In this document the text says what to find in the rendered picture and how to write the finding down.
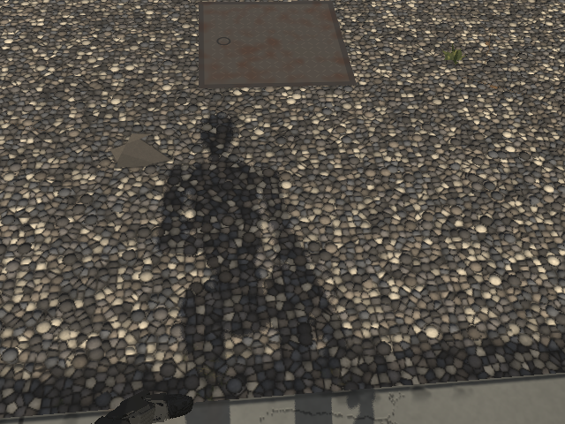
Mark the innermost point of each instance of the left robot hand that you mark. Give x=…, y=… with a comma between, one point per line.
x=144, y=408

